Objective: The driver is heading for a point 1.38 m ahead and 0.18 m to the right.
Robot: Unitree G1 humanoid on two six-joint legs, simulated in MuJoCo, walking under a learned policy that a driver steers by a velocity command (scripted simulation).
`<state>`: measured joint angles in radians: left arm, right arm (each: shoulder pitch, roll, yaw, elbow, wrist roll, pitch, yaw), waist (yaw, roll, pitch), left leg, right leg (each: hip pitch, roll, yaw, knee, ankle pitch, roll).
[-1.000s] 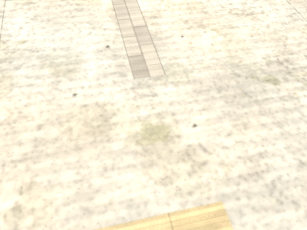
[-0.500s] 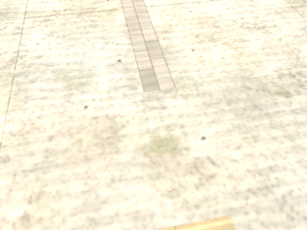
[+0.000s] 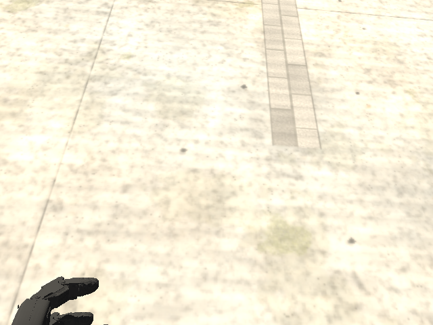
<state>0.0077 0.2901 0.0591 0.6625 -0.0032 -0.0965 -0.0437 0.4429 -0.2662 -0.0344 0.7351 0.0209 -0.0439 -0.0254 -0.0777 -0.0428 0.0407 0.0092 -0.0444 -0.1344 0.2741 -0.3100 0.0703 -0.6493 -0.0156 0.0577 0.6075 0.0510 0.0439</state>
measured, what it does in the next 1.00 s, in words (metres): walks ahead: right foot, then left foot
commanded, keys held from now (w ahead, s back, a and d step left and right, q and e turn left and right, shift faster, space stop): w+q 0.06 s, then w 0.30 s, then w+e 0.20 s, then e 0.44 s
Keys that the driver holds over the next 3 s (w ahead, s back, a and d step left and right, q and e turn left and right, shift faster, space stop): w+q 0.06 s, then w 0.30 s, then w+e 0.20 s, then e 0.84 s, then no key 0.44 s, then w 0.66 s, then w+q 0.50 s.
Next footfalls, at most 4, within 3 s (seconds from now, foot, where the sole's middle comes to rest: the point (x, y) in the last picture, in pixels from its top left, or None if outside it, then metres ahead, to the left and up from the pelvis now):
0.14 right None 0.29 -0.13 -0.78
0.60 left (137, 307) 0.52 0.17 -0.78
1.04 right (219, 282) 0.58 -0.09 -0.78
1.48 left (156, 265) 0.65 0.11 -0.78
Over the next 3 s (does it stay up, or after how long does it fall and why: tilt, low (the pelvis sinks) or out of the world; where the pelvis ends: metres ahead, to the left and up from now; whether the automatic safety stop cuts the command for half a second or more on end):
stays up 0.92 -0.18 -0.01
